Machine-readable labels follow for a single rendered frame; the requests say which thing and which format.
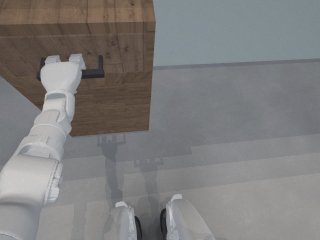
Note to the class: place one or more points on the drawer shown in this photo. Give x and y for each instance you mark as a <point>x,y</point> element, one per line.
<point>20,56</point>

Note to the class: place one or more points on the handle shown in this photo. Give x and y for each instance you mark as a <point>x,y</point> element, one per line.
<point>86,73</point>

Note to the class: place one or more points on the robot right thigh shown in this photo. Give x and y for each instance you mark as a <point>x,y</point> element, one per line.
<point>190,225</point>

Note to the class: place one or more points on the cabinet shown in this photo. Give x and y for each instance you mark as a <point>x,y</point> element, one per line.
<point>119,102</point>

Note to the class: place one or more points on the right robot shin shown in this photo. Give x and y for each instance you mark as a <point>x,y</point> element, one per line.
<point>172,233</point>

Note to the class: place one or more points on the robot left forearm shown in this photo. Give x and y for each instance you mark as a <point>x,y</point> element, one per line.
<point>49,132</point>

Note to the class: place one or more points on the left robot hand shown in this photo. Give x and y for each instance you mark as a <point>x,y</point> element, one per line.
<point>57,75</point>

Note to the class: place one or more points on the robot left upper arm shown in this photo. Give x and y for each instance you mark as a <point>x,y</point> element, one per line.
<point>30,183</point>

